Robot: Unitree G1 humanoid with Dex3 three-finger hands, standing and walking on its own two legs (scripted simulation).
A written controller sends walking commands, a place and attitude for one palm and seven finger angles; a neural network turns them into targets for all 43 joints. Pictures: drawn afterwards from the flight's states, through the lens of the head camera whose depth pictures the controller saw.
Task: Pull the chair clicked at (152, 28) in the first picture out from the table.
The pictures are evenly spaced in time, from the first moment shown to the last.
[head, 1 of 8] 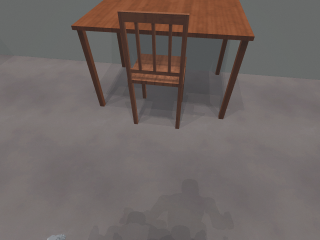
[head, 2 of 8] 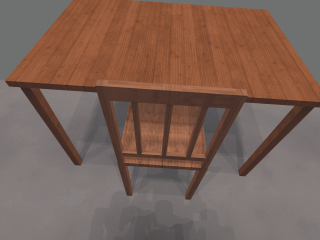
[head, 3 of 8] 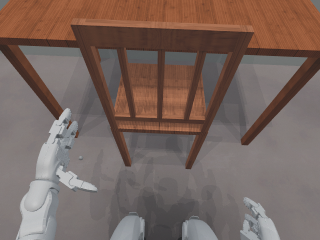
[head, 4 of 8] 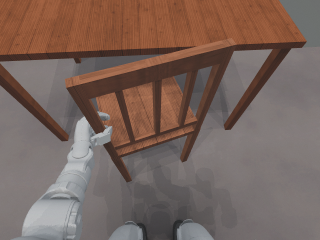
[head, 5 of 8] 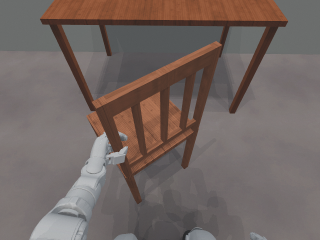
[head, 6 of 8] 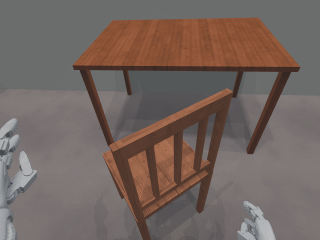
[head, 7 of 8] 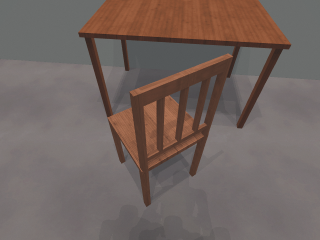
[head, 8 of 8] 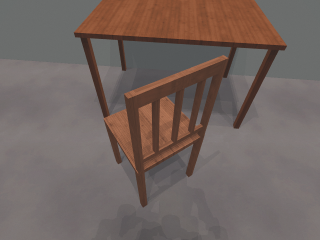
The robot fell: no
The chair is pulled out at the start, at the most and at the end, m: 0.00 0.45 0.45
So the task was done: yes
